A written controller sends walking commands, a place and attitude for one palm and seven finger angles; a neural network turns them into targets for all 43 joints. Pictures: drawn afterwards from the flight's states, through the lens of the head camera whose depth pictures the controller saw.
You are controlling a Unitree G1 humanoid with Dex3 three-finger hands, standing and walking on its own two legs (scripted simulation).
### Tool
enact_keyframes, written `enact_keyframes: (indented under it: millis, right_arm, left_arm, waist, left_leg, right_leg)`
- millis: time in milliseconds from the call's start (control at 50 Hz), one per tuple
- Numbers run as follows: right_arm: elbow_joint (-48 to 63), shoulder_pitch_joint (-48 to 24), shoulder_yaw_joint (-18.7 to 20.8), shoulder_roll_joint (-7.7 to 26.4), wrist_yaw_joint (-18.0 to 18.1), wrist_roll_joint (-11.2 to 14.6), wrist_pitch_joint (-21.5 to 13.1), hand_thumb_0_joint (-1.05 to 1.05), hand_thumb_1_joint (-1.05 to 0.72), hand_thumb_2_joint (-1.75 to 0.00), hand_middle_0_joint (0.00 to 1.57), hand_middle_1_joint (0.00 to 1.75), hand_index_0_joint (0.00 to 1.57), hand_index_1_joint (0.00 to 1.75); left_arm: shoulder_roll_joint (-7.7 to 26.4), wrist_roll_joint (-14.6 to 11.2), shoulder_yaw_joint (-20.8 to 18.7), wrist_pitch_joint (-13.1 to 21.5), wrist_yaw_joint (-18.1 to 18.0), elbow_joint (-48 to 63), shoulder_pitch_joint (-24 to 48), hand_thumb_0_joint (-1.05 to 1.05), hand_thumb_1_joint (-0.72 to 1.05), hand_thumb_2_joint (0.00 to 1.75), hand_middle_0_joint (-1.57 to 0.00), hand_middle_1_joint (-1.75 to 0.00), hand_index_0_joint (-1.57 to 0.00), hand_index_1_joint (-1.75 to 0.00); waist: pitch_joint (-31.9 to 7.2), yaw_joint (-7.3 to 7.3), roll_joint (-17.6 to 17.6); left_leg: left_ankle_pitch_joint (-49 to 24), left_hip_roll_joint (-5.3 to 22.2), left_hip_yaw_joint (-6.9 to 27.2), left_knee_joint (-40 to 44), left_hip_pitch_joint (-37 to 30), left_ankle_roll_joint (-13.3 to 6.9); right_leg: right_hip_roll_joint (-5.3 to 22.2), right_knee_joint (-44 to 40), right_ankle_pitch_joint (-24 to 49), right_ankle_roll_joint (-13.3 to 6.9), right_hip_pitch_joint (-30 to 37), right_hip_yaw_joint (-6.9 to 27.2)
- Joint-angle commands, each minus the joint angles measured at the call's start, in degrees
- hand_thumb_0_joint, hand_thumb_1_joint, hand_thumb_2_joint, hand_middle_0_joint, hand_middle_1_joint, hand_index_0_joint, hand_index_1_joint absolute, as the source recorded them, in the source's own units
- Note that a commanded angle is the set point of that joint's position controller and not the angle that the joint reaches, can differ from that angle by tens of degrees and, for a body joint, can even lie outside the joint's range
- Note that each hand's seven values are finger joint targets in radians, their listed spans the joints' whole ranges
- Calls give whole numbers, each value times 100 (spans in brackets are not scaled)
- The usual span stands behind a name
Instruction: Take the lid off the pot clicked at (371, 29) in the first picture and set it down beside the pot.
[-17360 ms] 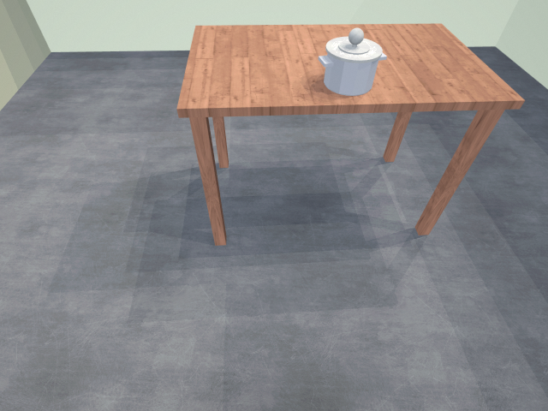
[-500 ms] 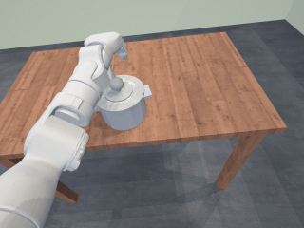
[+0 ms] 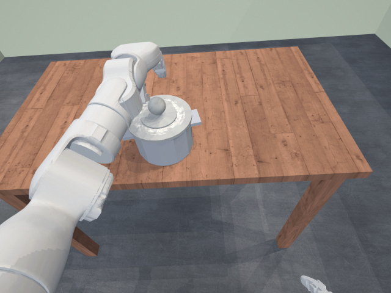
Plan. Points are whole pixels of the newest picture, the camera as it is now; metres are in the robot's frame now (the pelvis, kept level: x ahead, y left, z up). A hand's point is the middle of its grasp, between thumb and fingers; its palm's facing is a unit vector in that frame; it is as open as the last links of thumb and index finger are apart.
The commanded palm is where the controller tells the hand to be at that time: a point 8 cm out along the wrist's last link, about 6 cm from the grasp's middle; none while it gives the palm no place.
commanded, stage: move the open hand above the knob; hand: left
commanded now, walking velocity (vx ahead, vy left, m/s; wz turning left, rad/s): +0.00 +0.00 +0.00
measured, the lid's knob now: (156, 105) +0.52 +0.09 +0.10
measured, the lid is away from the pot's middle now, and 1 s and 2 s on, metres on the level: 0.00 0.00 0.00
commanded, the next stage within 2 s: lower the open fingers around the knob in 0.02 s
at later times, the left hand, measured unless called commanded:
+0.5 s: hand (152, 92) +0.49 +0.08 +0.16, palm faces -0.30 -0.05 -0.95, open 9.9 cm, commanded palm +0.48 +0.09 +0.22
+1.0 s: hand (156, 106) +0.49 +0.08 +0.12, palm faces -0.35 -0.05 -0.94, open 10.0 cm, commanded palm +0.49 +0.09 +0.18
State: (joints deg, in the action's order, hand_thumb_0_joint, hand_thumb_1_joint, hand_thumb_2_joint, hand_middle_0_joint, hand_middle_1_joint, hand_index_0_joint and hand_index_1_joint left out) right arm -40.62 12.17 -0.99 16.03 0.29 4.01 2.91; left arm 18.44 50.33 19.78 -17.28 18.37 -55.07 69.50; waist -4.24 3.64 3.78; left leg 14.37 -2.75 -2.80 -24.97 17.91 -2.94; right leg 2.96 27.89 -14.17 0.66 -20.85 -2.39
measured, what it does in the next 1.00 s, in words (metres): stands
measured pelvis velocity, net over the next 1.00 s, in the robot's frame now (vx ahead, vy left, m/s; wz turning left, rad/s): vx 0.01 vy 0.00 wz -0.02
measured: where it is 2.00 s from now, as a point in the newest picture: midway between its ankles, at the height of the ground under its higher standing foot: outside the picture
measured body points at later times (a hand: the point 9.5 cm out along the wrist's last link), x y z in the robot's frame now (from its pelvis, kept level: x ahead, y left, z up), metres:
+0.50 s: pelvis +0.00 +0.00 +0.00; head +0.04 -0.03 +0.45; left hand +0.50 +0.08 +0.22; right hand +0.07 -0.25 -0.14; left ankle -0.02 +0.09 -0.74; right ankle -0.01 -0.13 -0.74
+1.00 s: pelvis +0.01 +0.00 +0.00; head +0.05 -0.03 +0.45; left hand +0.50 +0.08 +0.17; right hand +0.07 -0.26 -0.14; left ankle -0.02 +0.09 -0.74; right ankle -0.01 -0.13 -0.74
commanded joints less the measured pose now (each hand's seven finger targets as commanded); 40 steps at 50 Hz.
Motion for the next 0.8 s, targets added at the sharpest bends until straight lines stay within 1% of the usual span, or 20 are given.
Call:
enact_keyframes:
  millis: [0, 40, 60, 100, 120, 200, 280, 340, 360, 420, 440, 500, 540, 560, 580, 620, 640, 680, 740, 780]
  right_arm:
    - [633, 9, 160, 639, 63, -49, -181, 0, -90, -90, 20, 30, 20, 30]
    - [687, -1, 167, 594, 78, -62, -199, 0, -90, -90, 20, 30, 20, 30]
    - [650, 12, 163, 586, 80, -49, -186, 0, -90, -90, 20, 30, 20, 30]
    - [597, 73, 163, 634, 74, -42, -133, 0, -90, -90, 20, 30, 20, 30]
    - [568, 63, 179, 672, 55, -51, -110, 0, -90, -90, 20, 30, 20, 30]
    - [656, 54, 181, 644, 6, -76, -119, 0, -90, -90, 20, 30, 20, 30]
    - [627, 173, 217, 664, 16, -58, -91, 0, -90, -90, 20, 30, 20, 30]
    - [706, 209, 240, 638, 73, -116, -241, 0, -90, -90, 20, 30, 20, 30]
    - [638, 238, 226, 618, 87, -104, -249, 0, -90, -90, 20, 30, 20, 30]
    - [523, 379, 235, 688, 82, -118, -208, 0, -90, -90, 20, 30, 20, 30]
    - [469, 348, 201, 695, 80, -89, -149, 0, -90, -90, 20, 30, 20, 30]
    - [513, 278, 209, 678, 31, -67, -142, 0, -90, -90, 20, 30, 20, 30]
    - [626, 209, 232, 670, 8, -79, -163, 0, -90, -90, 20, 30, 20, 30]
    - [632, 182, 240, 640, 11, -70, -175, 0, -90, -90, 20, 30, 20, 30]
    - [614, 241, 268, 626, 17, -83, -211, 0, -90, -90, 20, 30, 20, 30]
    - [599, 312, 292, 648, 50, -98, -240, 0, -90, -90, 20, 30, 20, 30]
    - [555, 350, 283, 671, 70, -94, -242, 0, -90, -90, 20, 30, 20, 30]
    - [487, 377, 260, 658, 107, -67, -243, 0, -90, -90, 20, 30, 20, 30]
    - [412, 401, 260, 684, 84, -50, -222, 0, -90, -90, 20, 30, 20, 30]
    - [371, 407, 258, 726, 81, -48, -169, 0, -90, -90, 20, 30, 20, 30]
  left_arm:
    - [1341, 189, -637, -9, -233, 1073, 3269, 0, -32, 151, -85, -8, -85, -8]
    - [1348, 241, -604, 85, -245, 1287, 3418, 0, -32, 151, -85, -8, -85, -8]
    - [1184, 260, -481, 56, -236, 1092, 3343, 0, -32, 151, -85, -8, -85, -8]
    - [1292, 275, -593, -40, -248, 853, 3221, 0, -32, 151, -85, -8, -85, -8]
    - [1268, 155, -627, -174, -194, 580, 3163, 0, -32, 151, -85, -8, -85, -8]
    - [1063, 139, -520, -258, -37, 742, 3024, 0, -32, 151, -85, -8, -85, -8]
    - [764, 188, -218, -165, 116, 805, 3158, 0, -32, 151, -85, -8, -85, -8]
    - [1226, 66, -634, 154, 34, 1467, 3443, 0, -32, 151, -85, -8, -85, -8]
    - [1069, 80, -500, 168, 6, 1213, 3384, 0, -32, 151, -85, -8, -85, -8]
    - [1432, 175, -883, 137, -210, 710, 2846, 0, -32, 151, -85, -8, -85, -8]
    - [1380, 261, -808, 27, -273, 350, 2708, 0, -32, 151, -85, -8, -85, -8]
    - [944, 250, -484, -104, -401, 290, 2620, 0, -32, 151, -85, -8, -85, -8]
    - [994, 207, -504, -26, -393, 799, 2860, 0, -32, 151, -85, -8, -85, -8]
    - [767, 189, -294, -2, -366, 875, 3026, 0, -32, 151, -85, -8, -85, -8]
    - [803, 164, -341, 31, -363, 1049, 3188, 0, -32, 151, -85, -8, -85, -8]
    - [969, 100, -502, 114, -355, 1102, 3183, 0, -32, 151, -85, -8, -85, -8]
    - [1284, 138, -727, 115, -379, 971, 3118, 0, -32, 151, -85, -8, -85, -8]
    - [1171, 122, -610, 113, -410, 836, 3193, 0, -32, 151, -85, -8, -85, -8]
    - [709, 125, -274, 73, -435, 446, 2924, 0, -32, 151, -85, -8, -85, -8]
    - [733, 118, -321, 35, -440, 177, 2743, 0, -32, 151, -85, -8, -85, -8]
  waist:
    - [-2296, 129, -648]
    - [-2563, 145, -651]
    - [-2416, 181, -734]
    - [-2181, 177, -858]
    - [-2174, 162, -863]
    - [-2354, 116, -683]
    - [-2150, 276, -932]
    - [-2763, 190, -657]
    - [-2610, 229, -680]
    - [-2244, 112, -825]
    - [-1920, 134, -921]
    - [-1814, 140, -774]
    - [-2333, 123, -583]
    - [-2429, 198, -461]
    - [-2555, 221, -399]
    - [-2670, 233, -535]
    - [-2648, 215, -639]
    - [-2448, 272, -714]
    - [-2024, 322, -806]
    - [-1915, 334, -747]
  left_leg:
    - [-1885, 6, 312, 59, -1058, -75]
    - [-2113, 27, 331, 15, -1197, -89]
    - [-2164, 36, 316, -2, -1137, -96]
    - [-2079, 61, 283, 48, -973, -82]
    - [-2008, 3, 319, 49, -907, -74]
    - [-2362, 5, 327, 20, -1140, -78]
    - [-2207, 15, 333, 11, -1142, -130]
    - [-2485, 26, 401, -42, -1534, -136]
    - [-2490, 36, 410, -29, -1508, -118]
    - [-2294, 56, 340, 51, -1132, -99]
    - [-2035, 67, 294, 121, -865, -82]
    - [-1819, 57, 264, 133, -809, -70]
    - [-2113, 61, 302, 54, -1094, -71]
    - [-2199, 58, 323, 1, -1233, -72]
    - [-2349, 78, 352, -37, -1398, -76]
    - [-2447, 93, 378, -74, -1451, -95]
    - [-2305, 80, 346, -65, -1350, -111]
    - [-2062, 61, 319, 0, -1201, -107]
    - [-1926, 76, 305, 22, -1010, -98]
    - [-1850, 78, 304, 13, -930, -80]
  right_leg:
    - [-226, -76, 2128, -246, 820, 40]
    - [-219, -62, 2295, -241, 920, 72]
    - [-230, -71, 2333, -238, 849, 50]
    - [-244, -86, 2294, -227, 800, 22]
    - [-239, -63, 2289, -246, 829, 17]
    - [-231, -31, 2461, -229, 828, 18]
    - [-275, -130, 2287, -209, 631, -14]
    - [-252, -98, 2428, -208, 858, 54]
    - [-264, -96, 2364, -212, 746, 29]
    - [-276, -154, 2298, -247, 796, 15]
    - [-292, -137, 2164, -248, 711, -12]
    - [-294, -123, 1979, -256, 550, -31]
    - [-271, -70, 2167, -247, 711, 16]
    - [-275, -52, 2182, -246, 622, 15]
    - [-276, -60, 2231, -236, 592, 16]
    - [-286, -98, 2274, -228, 645, 22]
    - [-296, -99, 2314, -217, 743, 51]
    - [-302, -112, 2228, -212, 672, 26]
    - [-324, -122, 2036, -224, 403, -21]
    - [-325, -98, 1947, -233, 302, -23]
